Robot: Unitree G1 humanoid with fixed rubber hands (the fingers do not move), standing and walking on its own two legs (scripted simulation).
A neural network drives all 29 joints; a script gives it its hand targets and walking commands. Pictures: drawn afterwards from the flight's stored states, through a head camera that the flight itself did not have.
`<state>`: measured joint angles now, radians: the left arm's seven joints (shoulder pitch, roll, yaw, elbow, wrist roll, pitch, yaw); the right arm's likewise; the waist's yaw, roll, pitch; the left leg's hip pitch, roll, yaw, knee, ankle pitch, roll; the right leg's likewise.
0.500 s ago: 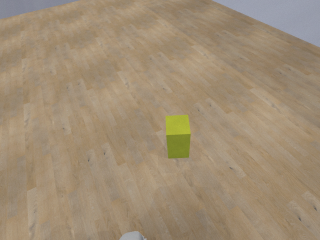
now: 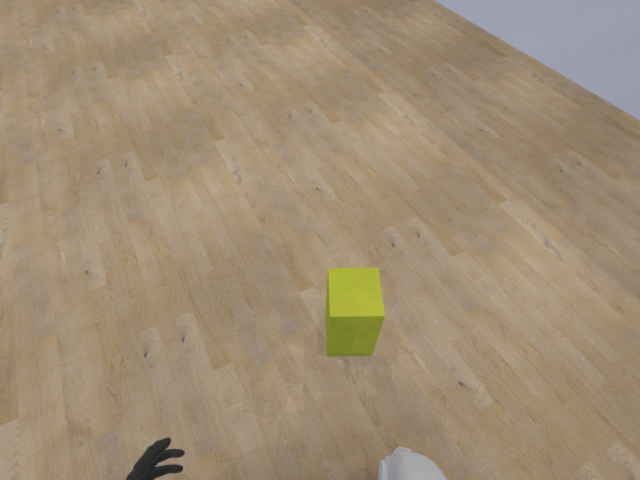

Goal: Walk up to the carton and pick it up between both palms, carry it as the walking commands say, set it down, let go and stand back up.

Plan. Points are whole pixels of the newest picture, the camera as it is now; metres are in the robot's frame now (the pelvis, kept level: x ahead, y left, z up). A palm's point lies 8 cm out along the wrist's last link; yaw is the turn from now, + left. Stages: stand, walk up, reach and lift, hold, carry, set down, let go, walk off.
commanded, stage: walk up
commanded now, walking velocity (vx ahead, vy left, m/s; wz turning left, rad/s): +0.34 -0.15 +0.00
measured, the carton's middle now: (351, 314) +0.64 -0.07 -0.63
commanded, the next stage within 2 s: none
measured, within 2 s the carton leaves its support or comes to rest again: neither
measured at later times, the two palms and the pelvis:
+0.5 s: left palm (148, 474) +0.14 +0.25 -0.12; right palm (529, 449) +0.18 -0.27 -0.14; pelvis +0.13 -0.02 +0.00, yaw +1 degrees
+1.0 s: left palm (141, 451) +0.17 +0.27 -0.13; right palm (502, 454) +0.18 -0.23 -0.14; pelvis +0.12 +0.00 -0.01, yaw +0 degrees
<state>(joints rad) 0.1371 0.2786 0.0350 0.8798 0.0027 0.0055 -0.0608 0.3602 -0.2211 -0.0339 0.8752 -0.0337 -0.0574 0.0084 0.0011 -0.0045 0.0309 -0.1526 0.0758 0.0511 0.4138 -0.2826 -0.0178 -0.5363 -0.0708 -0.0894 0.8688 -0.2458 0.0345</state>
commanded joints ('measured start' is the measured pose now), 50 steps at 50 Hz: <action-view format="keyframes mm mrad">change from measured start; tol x16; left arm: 1 27 -5 -2 -22 10 -25 -2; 6 368 236 63 98 20 -74 44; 50 119 50 10 2 20 3 73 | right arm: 1 6 -210 -54 13 4 -5 -21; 50 -62 -68 -4 26 20 68 -7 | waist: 1 -29 239 -63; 6 79 -302 -226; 23 36 -270 40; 29 -16 236 -114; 50 -16 -75 48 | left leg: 1 110 230 -77 -91 406 114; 4 -4 85 26 286 243 45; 6 -377 -48 -42 624 -330 5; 8 -369 4 -90 698 -237 -6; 17 -361 33 -32 556 -56 -46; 22 -185 -11 80 177 -99 -55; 25 -10 -53 102 -64 180 -22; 28 134 228 -168 0 985 79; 40 -125 72 -117 -78 91 53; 50 -29 -5 -26 12 106 17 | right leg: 1 155 -3 9 -377 22 17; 4 511 -61 24 -503 185 -20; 6 703 -420 503 -556 471 -127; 11 373 -244 243 -624 309 -109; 22 329 -164 114 -657 -68 -145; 26 364 -106 39 -382 318 -65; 28 243 25 27 -310 -143 3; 31 236 38 41 -246 -193 -5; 40 408 -23 61 -466 66 -42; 50 170 -90 163 -642 -221 -57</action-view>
